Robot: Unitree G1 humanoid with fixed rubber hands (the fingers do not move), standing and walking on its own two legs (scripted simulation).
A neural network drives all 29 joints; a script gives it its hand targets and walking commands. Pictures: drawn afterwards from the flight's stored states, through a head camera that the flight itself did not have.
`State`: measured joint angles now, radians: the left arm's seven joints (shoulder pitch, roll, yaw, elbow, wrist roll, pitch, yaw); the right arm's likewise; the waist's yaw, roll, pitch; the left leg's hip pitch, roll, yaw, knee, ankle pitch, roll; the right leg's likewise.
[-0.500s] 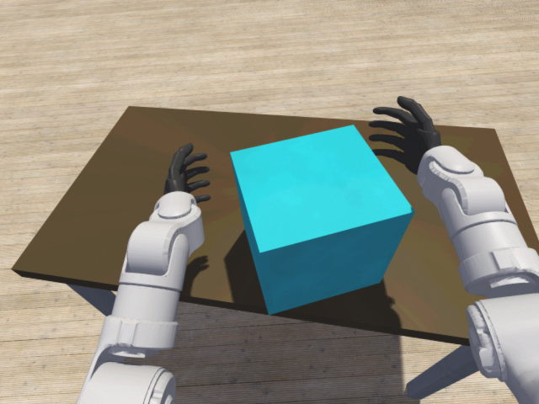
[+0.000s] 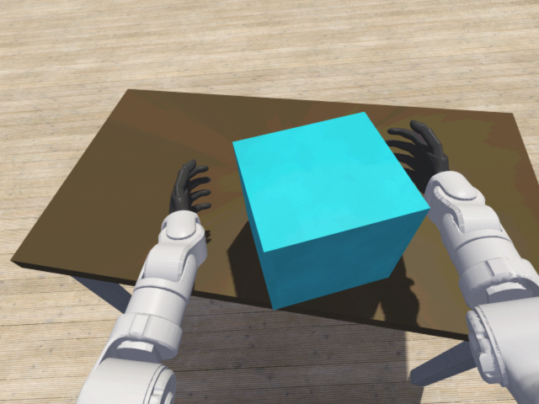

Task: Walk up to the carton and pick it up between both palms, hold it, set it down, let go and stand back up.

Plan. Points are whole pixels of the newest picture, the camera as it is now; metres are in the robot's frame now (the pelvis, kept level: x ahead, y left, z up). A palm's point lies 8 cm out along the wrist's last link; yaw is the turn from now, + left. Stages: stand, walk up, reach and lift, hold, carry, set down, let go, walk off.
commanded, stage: reach and lift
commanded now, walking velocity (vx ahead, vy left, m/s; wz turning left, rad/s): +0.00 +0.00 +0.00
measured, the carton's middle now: (316, 215) +0.42 -0.01 +0.02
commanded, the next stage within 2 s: none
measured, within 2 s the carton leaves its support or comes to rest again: neither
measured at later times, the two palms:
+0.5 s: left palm (195, 218) +0.38 +0.17 +0.04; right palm (417, 180) +0.47 -0.16 +0.05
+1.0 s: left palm (206, 215) +0.39 +0.16 +0.04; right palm (397, 179) +0.48 -0.13 +0.05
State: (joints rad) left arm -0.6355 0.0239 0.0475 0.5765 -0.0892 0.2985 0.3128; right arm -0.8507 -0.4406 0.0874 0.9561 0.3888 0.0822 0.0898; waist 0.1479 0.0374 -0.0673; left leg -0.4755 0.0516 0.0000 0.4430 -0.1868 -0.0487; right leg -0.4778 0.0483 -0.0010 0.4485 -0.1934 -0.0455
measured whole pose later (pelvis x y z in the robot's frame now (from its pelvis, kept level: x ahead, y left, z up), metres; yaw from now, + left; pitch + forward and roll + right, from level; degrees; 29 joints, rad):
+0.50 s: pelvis +0.00 +0.00 -0.01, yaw +0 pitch +20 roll +0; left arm -0.64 -0.04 0.05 0.72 -0.06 0.03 0.29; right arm -0.85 -0.43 0.10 1.05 0.39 -0.07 0.11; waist 0.19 0.04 -0.17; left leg -0.63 0.06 0.00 0.47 -0.19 -0.05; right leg -0.63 0.06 0.00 0.45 -0.18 -0.05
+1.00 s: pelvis +0.01 +0.00 -0.01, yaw +0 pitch +21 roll +0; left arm -0.64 -0.15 0.18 0.70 0.09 -0.01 0.28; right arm -0.85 -0.35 0.10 1.05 0.27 -0.11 0.08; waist 0.19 0.04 -0.18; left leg -0.63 0.06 0.00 0.46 -0.19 -0.05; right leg -0.63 0.06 0.00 0.45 -0.18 -0.05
